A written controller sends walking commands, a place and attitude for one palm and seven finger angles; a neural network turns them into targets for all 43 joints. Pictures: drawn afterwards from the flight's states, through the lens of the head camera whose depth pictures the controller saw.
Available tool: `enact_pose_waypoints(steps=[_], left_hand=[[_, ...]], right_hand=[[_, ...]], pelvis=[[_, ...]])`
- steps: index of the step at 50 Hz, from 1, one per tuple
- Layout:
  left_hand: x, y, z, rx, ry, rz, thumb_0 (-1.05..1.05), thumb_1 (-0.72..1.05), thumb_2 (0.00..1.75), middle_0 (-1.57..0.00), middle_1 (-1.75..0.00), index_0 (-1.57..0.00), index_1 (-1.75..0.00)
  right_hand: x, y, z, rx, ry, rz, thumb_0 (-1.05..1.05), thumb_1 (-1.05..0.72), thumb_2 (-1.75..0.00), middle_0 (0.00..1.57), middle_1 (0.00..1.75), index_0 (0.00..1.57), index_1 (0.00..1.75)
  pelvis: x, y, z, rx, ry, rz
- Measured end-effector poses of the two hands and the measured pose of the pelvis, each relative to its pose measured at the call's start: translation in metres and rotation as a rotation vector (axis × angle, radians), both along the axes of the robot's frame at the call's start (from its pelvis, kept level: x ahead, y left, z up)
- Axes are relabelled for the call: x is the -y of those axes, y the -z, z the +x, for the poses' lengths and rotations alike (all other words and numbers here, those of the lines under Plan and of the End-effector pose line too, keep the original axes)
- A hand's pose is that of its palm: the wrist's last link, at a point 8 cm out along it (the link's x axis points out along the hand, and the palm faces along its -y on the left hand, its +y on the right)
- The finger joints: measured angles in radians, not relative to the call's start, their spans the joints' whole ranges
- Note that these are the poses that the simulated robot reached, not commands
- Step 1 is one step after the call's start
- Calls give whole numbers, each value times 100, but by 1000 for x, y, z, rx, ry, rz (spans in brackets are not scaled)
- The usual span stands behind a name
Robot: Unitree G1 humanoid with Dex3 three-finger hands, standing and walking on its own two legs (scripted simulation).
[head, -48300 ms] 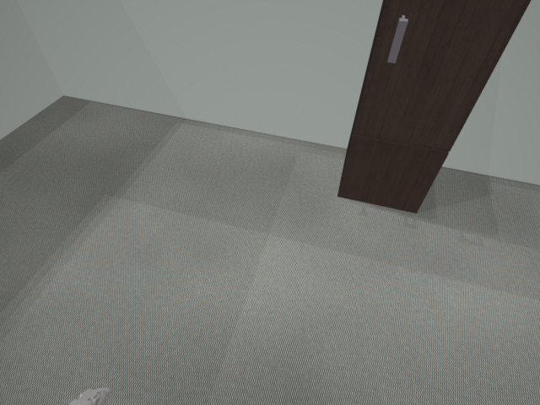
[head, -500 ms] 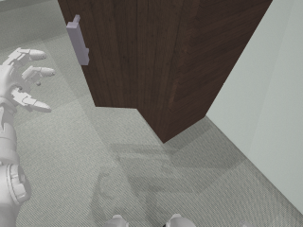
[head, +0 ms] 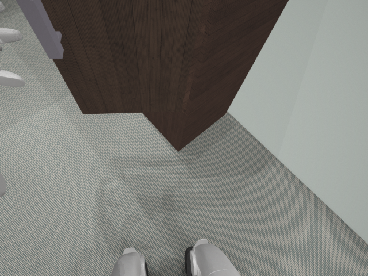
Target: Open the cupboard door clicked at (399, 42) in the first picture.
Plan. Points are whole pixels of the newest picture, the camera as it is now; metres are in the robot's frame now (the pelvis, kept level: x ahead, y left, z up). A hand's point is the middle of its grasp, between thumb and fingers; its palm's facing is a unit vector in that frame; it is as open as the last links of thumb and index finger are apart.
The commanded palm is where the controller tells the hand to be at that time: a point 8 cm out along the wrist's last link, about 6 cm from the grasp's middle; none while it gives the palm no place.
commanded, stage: move the hooked fingers beside the handle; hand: left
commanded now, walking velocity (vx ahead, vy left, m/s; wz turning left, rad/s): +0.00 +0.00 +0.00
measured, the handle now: (45, 20) +0.62 +0.22 +0.11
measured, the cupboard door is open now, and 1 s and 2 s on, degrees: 54 54 54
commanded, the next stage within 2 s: slide the fingers in behind the handle in 1.32 s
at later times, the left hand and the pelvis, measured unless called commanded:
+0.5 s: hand out of the picture +0.57 +0.29 +0.12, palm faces -0.03 -1.00 +0.00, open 14.0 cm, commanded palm +0.55 +0.32 +0.11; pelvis +0.02 +0.01 +0.00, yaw -2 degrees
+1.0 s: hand (4, 32) +0.57 +0.28 +0.12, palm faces +0.00 -1.00 -0.02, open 14.0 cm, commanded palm +0.56 +0.32 +0.11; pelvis +0.01 +0.00 -0.01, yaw -1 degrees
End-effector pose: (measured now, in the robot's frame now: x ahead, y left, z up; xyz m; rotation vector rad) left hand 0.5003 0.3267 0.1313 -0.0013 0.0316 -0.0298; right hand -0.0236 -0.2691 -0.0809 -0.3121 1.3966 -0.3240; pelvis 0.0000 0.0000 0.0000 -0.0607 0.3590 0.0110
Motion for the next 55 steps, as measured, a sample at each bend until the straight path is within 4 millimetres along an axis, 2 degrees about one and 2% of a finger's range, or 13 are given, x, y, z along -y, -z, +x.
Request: enact_pose_waypoints(steps=[8, 17, 25, 31, 36, 42, 48, 55], left_hand=[[-2, 1, 27, -19, -8, 16, -1, -50, 30, -30, -120, -30, -120], [-10, -2, 50, -3, -12, 26, -1, -50, 30, -30, -120, -30, -120], [-15, 12, 47, -32, 0, 5, -1, -50, 30, -30, -120, -30, -120], [-19, 7, 41, 5, -18, 13, -1, -50, 30, -30, -120, -30, -120], [-14, 6, 38, -14, -7, 16, -1, -50, 30, -30, -120, -30, -120], [-3, 13, 40, -43, -2, 2, -1, -50, 30, -30, -120, -30, -120], [-2, 10, 44, 4, -24, 23, -1, -50, 30, -30, -120, -30, -120], [-12, 4, 40, -19, -31, 22, -1, -50, 30, -30, -120, -30, -120]], right_hand=[[-9, -3, -20, -85, 37, 0, 0, -90, -90, 20, 30, 21, 30], [-20, -7, -28, -141, 72, 1, 0, -90, -90, 20, 30, 21, 30], [-28, -9, -20, -156, 74, 34, 0, -90, -90, 20, 30, 21, 30], [-24, -9, -4, -126, 52, 34, 0, -90, -90, 20, 30, 21, 30], [-18, -7, 9, -96, 24, 29, 0, -90, -90, 20, 30, 21, 30], [-12, -3, 18, -58, 4, 13, 0, -91, -90, 20, 30, 21, 30], [-11, -1, 9, -59, 22, 9, 0, -91, -90, 20, 30, 21, 30], [-16, -1, -12, -106, 58, 28, 0, -91, -90, 20, 30, 21, 30]], pelvis=[[-4, 2, 4, -40, 5, -11], [-8, 5, 13, -79, 10, -24], [-11, 2, 22, -80, 15, -26], [-10, 0, 25, -70, 5, -31], [-9, 0, 24, -61, -7, -32], [-7, 2, 19, -58, -10, -31], [-5, 5, 14, -67, 2, -29], [-3, 5, 13, -68, 8, -28]])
